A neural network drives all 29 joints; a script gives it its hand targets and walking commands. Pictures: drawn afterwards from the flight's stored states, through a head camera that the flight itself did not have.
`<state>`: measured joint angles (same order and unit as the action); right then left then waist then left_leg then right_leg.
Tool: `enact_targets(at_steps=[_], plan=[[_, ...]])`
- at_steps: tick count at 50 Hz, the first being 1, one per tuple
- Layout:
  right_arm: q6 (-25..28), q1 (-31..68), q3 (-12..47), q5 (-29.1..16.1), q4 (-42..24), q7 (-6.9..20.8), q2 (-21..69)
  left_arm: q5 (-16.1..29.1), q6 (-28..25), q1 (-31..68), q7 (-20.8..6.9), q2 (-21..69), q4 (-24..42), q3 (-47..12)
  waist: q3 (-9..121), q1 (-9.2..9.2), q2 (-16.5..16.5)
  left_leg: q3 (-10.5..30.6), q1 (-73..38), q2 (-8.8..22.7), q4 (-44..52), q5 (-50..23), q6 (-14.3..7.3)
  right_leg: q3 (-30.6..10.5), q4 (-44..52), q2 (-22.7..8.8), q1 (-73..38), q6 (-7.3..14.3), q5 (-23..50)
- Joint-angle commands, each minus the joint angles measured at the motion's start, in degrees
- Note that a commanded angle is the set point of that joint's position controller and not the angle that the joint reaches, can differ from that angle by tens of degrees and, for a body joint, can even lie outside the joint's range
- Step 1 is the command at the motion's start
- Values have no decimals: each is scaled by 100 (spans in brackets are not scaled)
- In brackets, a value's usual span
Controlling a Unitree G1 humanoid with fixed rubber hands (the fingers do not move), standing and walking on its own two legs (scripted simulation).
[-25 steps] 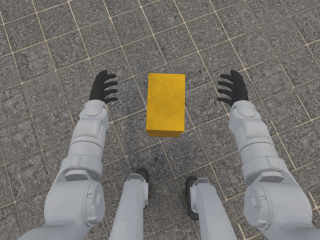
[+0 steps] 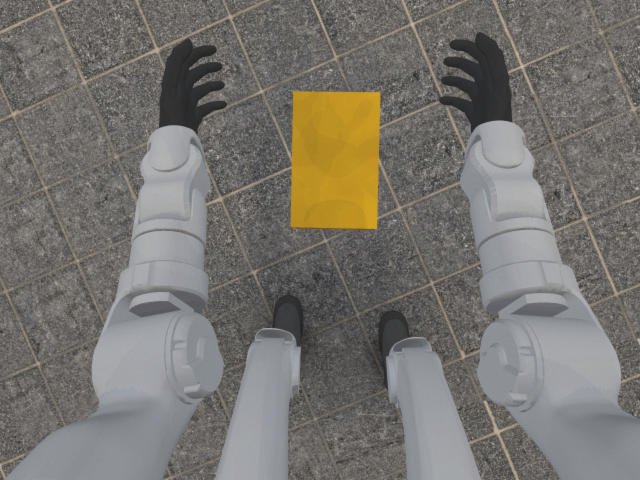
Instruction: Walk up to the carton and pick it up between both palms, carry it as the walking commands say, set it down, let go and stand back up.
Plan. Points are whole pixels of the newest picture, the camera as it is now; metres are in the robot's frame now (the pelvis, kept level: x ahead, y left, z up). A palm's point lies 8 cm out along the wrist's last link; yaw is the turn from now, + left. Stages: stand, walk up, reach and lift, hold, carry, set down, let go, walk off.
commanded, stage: reach and lift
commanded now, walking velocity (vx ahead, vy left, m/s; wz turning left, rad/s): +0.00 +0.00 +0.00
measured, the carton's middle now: (333, 173) +0.50 +0.03 -0.52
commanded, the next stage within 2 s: none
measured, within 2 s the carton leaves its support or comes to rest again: neither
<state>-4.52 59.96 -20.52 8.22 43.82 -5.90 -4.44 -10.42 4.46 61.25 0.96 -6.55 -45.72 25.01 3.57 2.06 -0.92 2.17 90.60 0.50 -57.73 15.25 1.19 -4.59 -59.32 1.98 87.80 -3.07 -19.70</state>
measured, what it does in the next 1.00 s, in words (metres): lowers itself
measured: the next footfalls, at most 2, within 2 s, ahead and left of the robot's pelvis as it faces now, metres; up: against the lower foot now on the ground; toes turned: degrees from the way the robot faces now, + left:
none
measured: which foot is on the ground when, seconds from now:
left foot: down 0.00-1.00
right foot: down 0.00-1.00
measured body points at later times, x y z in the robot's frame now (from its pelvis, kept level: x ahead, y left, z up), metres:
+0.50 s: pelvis -0.03 +0.00 -0.15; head +0.31 +0.02 +0.14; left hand +0.49 +0.20 -0.30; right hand +0.51 -0.13 -0.30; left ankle +0.07 +0.13 -0.63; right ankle +0.04 -0.14 -0.63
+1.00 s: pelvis -0.05 +0.00 -0.25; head +0.32 +0.02 -0.01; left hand +0.49 +0.20 -0.44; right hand +0.51 -0.13 -0.44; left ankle +0.07 +0.13 -0.63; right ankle +0.04 -0.14 -0.63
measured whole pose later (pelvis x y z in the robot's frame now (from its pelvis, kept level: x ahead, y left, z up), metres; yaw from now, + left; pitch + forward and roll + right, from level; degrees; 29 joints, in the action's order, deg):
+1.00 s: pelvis -0.05 +0.00 -0.25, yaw -1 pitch +44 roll -3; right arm -3.8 79.2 -10.2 -5.7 58.5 -8.8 -13.9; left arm 3.8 3.3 80.0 5.9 -17.5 -60.8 11.1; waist -13.3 2.4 -1.2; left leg 5.5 131.1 -3.0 -116.0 28.9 3.8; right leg -3.4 -118.0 5.6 126.6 -5.4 -35.8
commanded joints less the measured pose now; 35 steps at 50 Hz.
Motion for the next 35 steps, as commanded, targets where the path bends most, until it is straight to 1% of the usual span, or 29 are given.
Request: enact_targets(at_steps=[1, 4, 6, 11, 15, 18, 24, 29, 35], plan=[[73, 1198, -70, 108, -479, -7, -249, -60, -108, 1127, -39, -369, 391, 95, 5189, 74, -122, -450, -3451, -510, -363, -2455, 46, 688, -29, 524, -1715, -178, 1950], [32, 1289, -135, 115, -292, -8, -226, -89, -94, 1229, -29, -396, 195, 148, 4988, 92, -107, -502, -2917, -536, -719, -1878, 93, 748, -431, 565, -1322, -196, 1467], [9, 1358, -145, 81, -238, -31, -247, -79, -84, 1332, -5, -458, 168, 120, 5059, 97, -74, -534, -2733, -551, -1013, -1671, 122, 791, -730, 584, -1107, -206, 1292], [1, 1532, 43, -151, -261, -156, -350, 108, -73, 1584, 98, -690, 180, -108, 5608, 118, 25, -599, -2473, -600, -1795, -1628, 173, 841, -1463, 598, -710, -217, 1250], [-11, 1762, 313, -424, -428, -282, -504, 390, -52, 1788, 206, -911, 234, -352, 6202, 135, 24, -654, -2278, -629, -2369, -1656, 182, 846, -2023, 579, -616, -216, 1296], [-41, 1941, 484, -615, -450, -344, -627, 609, -16, 1937, 279, -1012, 202, -547, 6381, 98, 22, -668, -2069, -630, -2737, -1492, 178, 878, -2413, 558, -403, -195, 1121], [-95, 2263, 614, -843, -213, -385, -876, 927, 48, 2264, 416, -1162, -12, -848, 6232, 5, 93, -657, -1650, -596, -3330, -951, 216, 983, -3050, 518, 250, -153, 549], [-100, 2497, 649, -954, 99, -351, -1000, 1016, 55, 2483, 485, -1263, -275, -966, 5897, 19, 154, -630, -1302, -546, -3735, -609, 243, 1040, -3488, 489, 710, -142, 213], [-34, 2739, 709, -1079, 440, -309, -1140, 1075, -12, 2740, 521, -1359, -517, -1071, 5589, 52, 229, -588, -1041, -471, -4221, -521, 255, 1061, -3980, 457, 1122, -137, 75]])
